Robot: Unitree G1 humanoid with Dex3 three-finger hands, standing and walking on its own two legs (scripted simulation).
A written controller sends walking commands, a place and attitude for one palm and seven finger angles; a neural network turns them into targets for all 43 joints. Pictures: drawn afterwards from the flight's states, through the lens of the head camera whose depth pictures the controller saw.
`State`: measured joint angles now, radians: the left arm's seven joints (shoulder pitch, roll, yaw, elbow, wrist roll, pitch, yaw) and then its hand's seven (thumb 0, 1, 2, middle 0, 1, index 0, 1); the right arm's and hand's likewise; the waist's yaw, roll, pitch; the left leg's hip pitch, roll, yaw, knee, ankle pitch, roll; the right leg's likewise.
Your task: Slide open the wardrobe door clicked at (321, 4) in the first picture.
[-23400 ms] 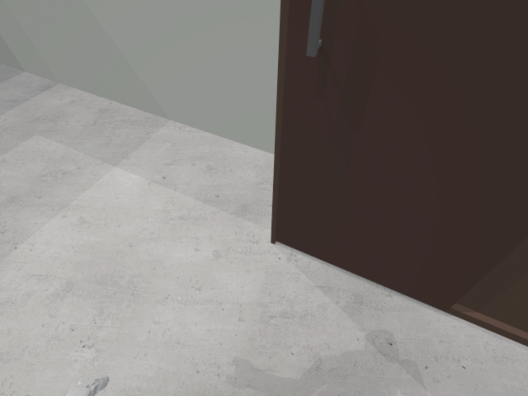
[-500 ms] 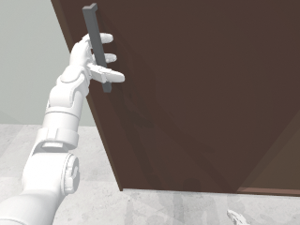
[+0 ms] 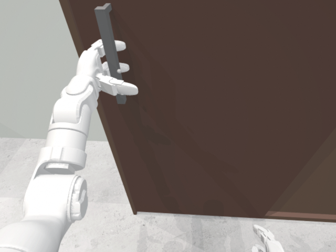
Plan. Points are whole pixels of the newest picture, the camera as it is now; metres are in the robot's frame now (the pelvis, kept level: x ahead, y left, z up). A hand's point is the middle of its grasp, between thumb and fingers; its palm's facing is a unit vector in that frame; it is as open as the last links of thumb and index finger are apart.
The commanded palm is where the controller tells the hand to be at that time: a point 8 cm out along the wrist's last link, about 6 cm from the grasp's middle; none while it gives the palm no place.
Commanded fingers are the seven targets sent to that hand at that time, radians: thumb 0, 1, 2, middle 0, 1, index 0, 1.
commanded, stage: grip the handle and tug to test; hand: left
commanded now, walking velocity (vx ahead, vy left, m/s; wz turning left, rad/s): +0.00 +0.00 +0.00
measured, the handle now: (115, 58) +0.48 +0.15 +0.25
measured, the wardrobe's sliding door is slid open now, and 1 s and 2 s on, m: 0.00 0.00 0.00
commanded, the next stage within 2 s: tug the door sideways, standing still in 1.46 s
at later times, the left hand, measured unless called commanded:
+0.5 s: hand (119, 71) +0.43 +0.13 +0.25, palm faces +0.00 -1.00 +0.01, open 9.2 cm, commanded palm +0.40 +0.19 +0.25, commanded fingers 0.00 0.62 0.78 -0.42 -1.36 -0.42 -1.36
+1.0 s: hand (119, 70) +0.43 +0.13 +0.25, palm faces +0.00 -1.00 +0.00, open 5.6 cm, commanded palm +0.41 +0.18 +0.25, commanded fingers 0.00 0.90 0.90 -0.45 -1.40 -0.45 -1.40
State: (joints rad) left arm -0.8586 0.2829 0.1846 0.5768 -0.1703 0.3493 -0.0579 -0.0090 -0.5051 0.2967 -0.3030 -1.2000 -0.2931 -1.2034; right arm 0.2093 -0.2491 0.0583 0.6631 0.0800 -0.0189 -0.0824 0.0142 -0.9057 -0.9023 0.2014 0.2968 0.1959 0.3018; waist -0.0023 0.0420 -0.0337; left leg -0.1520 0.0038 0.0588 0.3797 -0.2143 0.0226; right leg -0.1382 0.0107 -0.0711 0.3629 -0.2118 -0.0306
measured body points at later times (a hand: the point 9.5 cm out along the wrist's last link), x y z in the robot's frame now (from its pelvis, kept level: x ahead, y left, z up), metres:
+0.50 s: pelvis +0.00 +0.00 +0.00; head -0.02 -0.01 +0.45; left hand +0.42 +0.19 +0.25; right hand +0.15 -0.23 -0.10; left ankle -0.01 +0.10 -0.75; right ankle -0.01 -0.10 -0.75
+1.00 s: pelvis +0.00 +0.00 +0.00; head -0.02 -0.01 +0.45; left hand +0.42 +0.19 +0.25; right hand +0.14 -0.24 -0.10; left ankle -0.01 +0.10 -0.75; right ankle -0.01 -0.10 -0.75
